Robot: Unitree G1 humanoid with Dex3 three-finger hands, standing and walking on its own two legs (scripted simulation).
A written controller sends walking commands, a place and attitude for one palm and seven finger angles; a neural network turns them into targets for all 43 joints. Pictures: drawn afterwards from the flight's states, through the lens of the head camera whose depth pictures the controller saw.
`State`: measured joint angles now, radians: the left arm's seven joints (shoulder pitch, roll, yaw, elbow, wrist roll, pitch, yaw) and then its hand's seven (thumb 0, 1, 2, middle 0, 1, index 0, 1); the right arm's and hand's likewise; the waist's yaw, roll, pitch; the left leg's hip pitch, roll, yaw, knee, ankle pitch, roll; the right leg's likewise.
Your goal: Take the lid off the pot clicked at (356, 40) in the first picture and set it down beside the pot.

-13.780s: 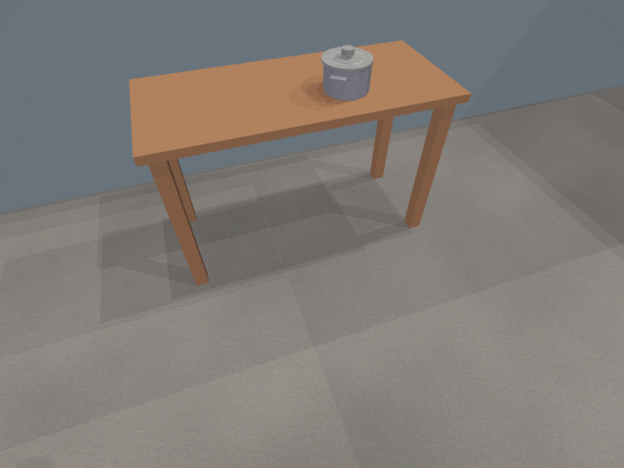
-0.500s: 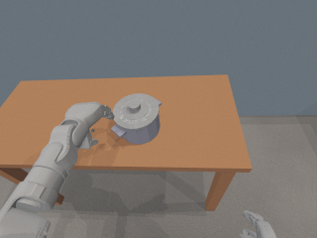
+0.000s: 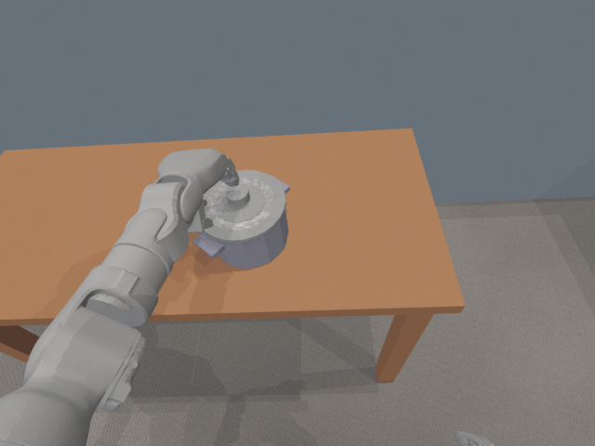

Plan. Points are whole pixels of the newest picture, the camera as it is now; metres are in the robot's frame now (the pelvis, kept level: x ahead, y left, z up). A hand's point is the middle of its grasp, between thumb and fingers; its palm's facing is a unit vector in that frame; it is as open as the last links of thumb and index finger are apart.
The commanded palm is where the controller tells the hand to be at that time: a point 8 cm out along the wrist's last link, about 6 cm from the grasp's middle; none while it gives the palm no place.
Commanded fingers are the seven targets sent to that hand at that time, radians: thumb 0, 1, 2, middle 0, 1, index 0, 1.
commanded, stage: move the open hand above the knob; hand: left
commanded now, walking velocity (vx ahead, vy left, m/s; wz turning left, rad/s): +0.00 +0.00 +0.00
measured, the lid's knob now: (237, 195) +0.52 +0.11 +0.00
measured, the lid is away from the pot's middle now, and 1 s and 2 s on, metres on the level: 0.00 0.00 0.00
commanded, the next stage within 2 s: lower the open fingers around the knob in 0.96 s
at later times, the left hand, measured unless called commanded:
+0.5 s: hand (231, 180) +0.48 +0.10 +0.07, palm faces -0.35 -0.05 -0.93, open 10.1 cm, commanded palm +0.48 +0.11 +0.13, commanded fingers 0.00 -0.25 1.30 -0.81 -0.08 -0.81 -0.08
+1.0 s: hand (223, 182) +0.48 +0.11 +0.08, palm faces -0.36 -0.04 -0.93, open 10.1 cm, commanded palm +0.48 +0.11 +0.13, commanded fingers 0.00 -0.25 1.30 -0.81 -0.08 -0.81 -0.08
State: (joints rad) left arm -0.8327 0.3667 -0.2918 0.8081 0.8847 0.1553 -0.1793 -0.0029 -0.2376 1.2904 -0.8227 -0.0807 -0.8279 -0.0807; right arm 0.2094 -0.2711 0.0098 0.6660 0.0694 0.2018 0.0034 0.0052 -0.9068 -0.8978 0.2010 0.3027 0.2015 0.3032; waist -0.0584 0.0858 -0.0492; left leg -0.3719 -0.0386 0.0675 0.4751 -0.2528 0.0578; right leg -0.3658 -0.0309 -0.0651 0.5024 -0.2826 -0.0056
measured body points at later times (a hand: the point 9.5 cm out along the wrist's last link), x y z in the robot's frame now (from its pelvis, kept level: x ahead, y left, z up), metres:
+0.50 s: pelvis +0.00 +0.00 +0.00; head +0.06 -0.03 +0.44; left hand +0.50 +0.10 +0.13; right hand +0.02 -0.27 -0.15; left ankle -0.01 +0.08 -0.74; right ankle -0.03 -0.11 -0.74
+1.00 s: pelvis +0.00 +0.00 +0.00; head +0.05 -0.03 +0.44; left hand +0.49 +0.11 +0.13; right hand +0.05 -0.27 -0.14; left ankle -0.01 +0.08 -0.74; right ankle -0.03 -0.11 -0.74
